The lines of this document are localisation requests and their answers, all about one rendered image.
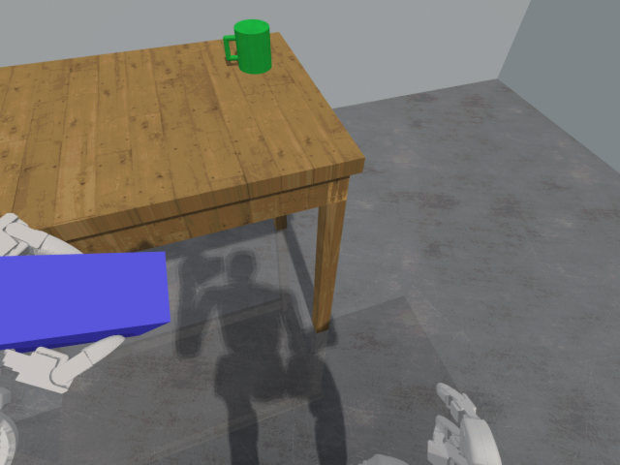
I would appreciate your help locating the right robot hand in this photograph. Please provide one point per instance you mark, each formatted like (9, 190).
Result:
(472, 444)

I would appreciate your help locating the sponge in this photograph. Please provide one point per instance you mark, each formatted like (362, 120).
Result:
(55, 301)

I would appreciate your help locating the table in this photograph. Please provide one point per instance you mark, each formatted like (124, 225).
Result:
(127, 151)

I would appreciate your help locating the left robot hand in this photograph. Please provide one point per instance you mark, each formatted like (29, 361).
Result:
(46, 368)

